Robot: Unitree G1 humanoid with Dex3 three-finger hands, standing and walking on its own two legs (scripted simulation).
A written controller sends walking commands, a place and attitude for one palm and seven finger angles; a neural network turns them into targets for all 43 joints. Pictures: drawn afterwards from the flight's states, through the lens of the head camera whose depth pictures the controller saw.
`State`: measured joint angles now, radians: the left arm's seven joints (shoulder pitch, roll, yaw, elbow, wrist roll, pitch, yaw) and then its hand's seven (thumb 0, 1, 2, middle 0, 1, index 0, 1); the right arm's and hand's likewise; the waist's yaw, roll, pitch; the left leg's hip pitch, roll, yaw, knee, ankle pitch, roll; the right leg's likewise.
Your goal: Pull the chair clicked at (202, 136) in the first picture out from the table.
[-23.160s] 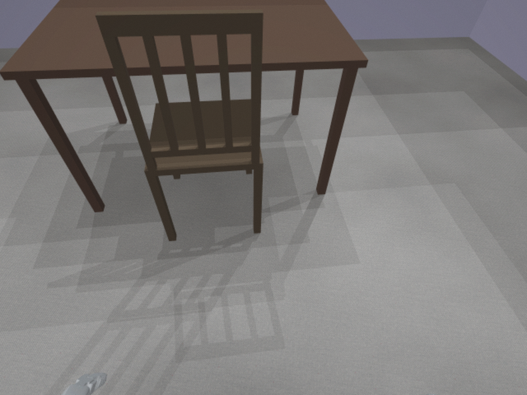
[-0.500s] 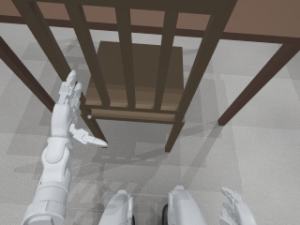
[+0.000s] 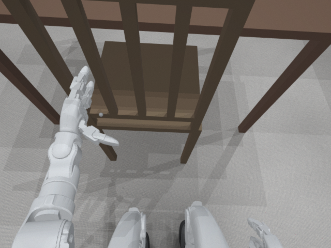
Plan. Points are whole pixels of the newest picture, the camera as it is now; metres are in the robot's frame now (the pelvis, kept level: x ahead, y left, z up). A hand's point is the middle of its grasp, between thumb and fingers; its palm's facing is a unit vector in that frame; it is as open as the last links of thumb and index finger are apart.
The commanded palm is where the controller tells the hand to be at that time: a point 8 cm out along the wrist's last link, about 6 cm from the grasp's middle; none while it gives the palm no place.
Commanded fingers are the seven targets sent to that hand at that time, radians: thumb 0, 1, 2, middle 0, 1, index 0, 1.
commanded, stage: push the fingers through the gap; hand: left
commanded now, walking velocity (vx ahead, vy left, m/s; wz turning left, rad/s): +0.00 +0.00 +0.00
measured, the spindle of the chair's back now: (137, 75) +0.51 +0.06 +0.06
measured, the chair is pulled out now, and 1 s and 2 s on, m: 0.00 0.00 0.00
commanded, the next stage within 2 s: hook a spindle and tug to test in 1.10 s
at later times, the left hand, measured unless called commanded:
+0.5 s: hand (107, 95) +0.47 +0.14 +0.03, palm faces -0.04 -1.00 -0.05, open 16.9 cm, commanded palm +0.45 +0.19 +0.02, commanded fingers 0.00 -0.50 0.30 -0.06 -0.08 -0.06 -0.08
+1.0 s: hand (106, 91) +0.49 +0.15 +0.02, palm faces -0.05 -1.00 -0.04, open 16.9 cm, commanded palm +0.46 +0.19 +0.02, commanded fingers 0.00 -0.50 0.30 -0.06 -0.08 -0.06 -0.08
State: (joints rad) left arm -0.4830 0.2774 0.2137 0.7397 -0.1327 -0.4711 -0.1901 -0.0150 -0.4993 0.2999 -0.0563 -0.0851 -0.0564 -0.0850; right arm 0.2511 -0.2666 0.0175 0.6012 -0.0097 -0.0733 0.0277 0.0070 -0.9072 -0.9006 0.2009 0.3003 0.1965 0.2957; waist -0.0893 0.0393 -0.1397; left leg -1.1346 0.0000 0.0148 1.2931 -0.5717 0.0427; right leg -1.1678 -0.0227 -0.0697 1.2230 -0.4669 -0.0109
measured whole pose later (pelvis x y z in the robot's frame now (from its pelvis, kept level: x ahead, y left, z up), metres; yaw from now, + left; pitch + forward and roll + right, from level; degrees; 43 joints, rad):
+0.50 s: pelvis +0.00 +0.00 +0.00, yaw +0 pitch +26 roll -2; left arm -0.71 0.32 0.30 0.97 -0.09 -0.53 -0.17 -0.02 -0.50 0.30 -0.06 -0.09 -0.06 -0.09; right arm 0.28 -0.27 0.02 0.63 -0.03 -0.04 0.04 0.01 -0.91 -0.90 0.20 0.30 0.20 0.30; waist -0.13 0.04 -0.14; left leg -1.19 0.01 0.02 1.31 -0.57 0.04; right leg -1.22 -0.01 -0.07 1.23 -0.46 -0.01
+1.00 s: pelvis +0.01 +0.00 +0.00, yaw -1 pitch +27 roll -3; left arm -0.74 0.35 0.33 1.02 -0.08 -0.53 -0.18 -0.02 -0.50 0.30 -0.06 -0.09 -0.06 -0.09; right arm 0.31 -0.26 0.03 0.62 -0.04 0.02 0.06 0.00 -0.91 -0.90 0.20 0.30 0.20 0.30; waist -0.15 0.04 -0.14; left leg -1.19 0.01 0.02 1.30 -0.58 0.05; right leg -1.22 -0.01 -0.07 1.22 -0.46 -0.01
